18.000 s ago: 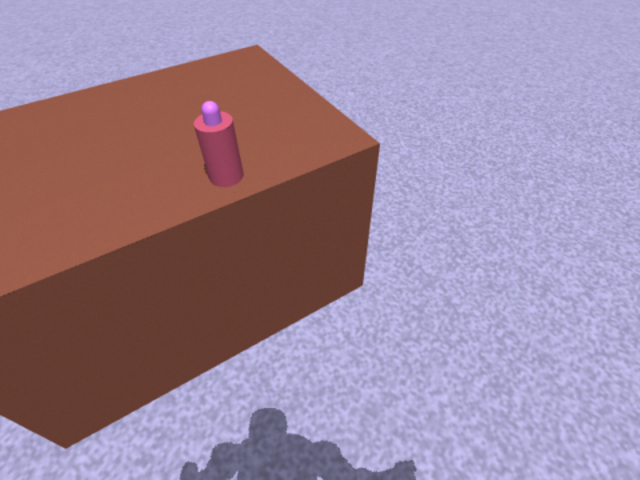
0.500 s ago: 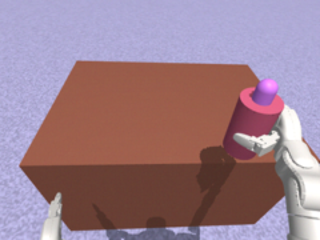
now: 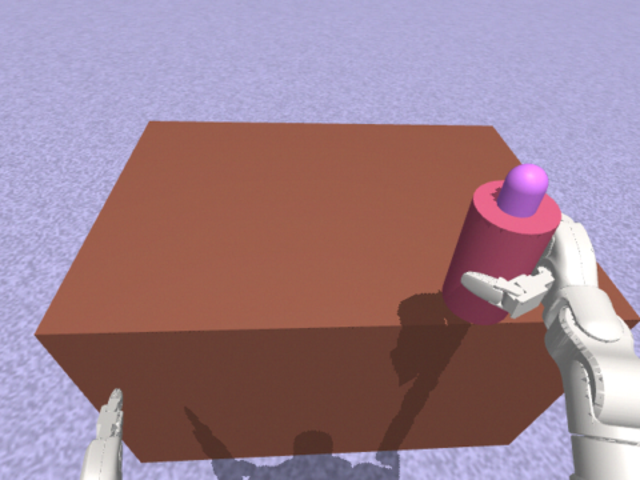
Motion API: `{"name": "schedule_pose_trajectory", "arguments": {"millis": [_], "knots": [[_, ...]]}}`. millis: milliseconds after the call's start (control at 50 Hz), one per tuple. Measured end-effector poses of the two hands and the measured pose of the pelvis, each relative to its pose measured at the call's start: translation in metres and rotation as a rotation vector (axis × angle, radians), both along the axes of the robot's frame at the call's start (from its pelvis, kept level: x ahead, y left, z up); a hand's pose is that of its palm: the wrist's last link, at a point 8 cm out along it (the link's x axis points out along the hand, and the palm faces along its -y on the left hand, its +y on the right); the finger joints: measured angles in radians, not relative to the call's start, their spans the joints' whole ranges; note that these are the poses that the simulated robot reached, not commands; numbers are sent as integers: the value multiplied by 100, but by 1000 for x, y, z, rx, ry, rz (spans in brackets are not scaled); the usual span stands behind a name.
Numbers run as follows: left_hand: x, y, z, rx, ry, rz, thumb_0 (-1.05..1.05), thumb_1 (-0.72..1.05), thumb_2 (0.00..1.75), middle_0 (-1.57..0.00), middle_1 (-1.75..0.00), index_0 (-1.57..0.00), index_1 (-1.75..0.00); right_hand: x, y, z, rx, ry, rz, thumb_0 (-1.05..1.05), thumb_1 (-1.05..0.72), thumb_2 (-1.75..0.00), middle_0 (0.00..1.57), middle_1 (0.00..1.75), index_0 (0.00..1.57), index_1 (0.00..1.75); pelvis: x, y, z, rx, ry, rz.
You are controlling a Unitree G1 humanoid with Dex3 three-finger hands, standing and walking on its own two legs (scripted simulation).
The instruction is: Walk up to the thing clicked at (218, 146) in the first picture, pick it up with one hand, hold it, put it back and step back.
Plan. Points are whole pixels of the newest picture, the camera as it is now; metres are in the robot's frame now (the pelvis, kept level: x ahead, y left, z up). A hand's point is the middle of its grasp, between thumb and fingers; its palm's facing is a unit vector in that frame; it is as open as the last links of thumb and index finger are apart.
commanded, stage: hold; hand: right
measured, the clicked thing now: (499, 242) +0.32 -0.17 +0.19
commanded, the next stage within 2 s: crouch in 0.68 s
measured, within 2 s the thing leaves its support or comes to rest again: neither
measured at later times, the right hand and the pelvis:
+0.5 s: hand (498, 249) +0.32 -0.17 +0.18, palm faces +0.14 +0.99 -0.05, open 11.2 cm; pelvis +0.00 +0.00 +0.00, yaw +0 degrees
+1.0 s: hand (486, 251) +0.34 -0.17 +0.16, palm faces +0.12 +0.99 -0.05, open 11.2 cm; pelvis -0.01 +0.00 +0.00, yaw +0 degrees
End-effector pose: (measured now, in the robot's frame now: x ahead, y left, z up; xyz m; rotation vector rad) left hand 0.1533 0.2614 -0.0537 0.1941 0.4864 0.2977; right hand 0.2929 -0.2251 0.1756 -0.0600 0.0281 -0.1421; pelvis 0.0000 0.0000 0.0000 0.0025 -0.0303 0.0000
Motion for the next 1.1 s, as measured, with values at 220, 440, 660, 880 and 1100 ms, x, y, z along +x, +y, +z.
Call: {"name": "schedule_pose_trajectory", "arguments": {"millis": [220, 440, 660, 880, 1100], "knots": [[3, 0, 8, -4, -57, 5, -1, -54, 5, -5, -5, -5, -5, 0, 10, -5, 14, 17, 30, -1, 60, -113, 65, 103, 68, 105, -2, 1, 0, -1, -1, 6], [-8, 2, -3, 1, 7, 9, -1, -54, 6, -5, -5, -4, -5, 1, 0, 5, 1, -28, -8, -1, 60, -113, 65, 103, 68, 104, -6, 1, -1, -1, 4, 2], [6, -3, 7, -10, -58, -1, -1, -54, 5, -5, -5, -4, -5, 0, 8, 1, 15, 8, 30, -1, 60, -113, 65, 103, 69, 104, -3, 0, -1, -1, -3, 3], [-12, 1, -6, -2, 20, 2, -1, -54, 5, -5, -5, -4, -4, 4, 3, 3, 6, -13, 4, -1, 60, -113, 65, 103, 69, 104, -7, 1, -1, -1, 3, 6], [-6, -7, 4, -5, -48, -33, -1, -53, 4, -5, -5, -5, -4, 29, 4, -34, 47, 105, -4, -1, 59, -112, 65, 103, 68, 104, -14, 4, -4, -7, 23, 2]]}}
